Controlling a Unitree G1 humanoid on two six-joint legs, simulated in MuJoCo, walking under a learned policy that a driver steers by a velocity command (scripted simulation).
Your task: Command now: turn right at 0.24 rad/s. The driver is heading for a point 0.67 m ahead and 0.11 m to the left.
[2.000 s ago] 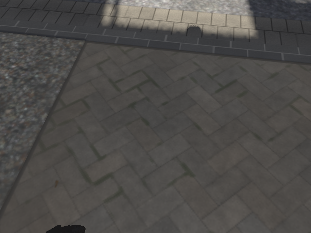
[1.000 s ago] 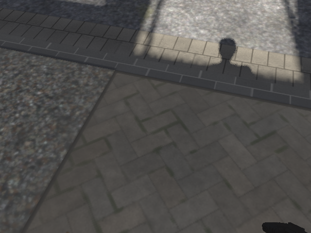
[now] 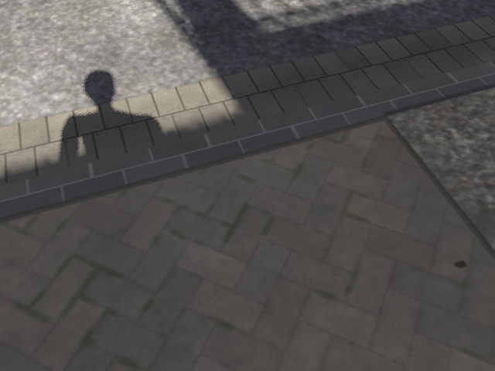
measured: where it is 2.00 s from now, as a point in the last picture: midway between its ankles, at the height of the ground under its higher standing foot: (267, 362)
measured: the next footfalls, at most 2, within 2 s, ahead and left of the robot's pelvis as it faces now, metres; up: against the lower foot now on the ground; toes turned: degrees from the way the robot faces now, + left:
left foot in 0.02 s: +0.04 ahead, +0.13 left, +0.00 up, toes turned -1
right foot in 0.28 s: +0.02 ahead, -0.13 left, +0.00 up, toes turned +1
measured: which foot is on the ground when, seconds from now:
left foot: up 0.00-0.00, down 0.02-1.00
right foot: down 0.00-0.04, up 0.06-0.26, down 0.28-1.00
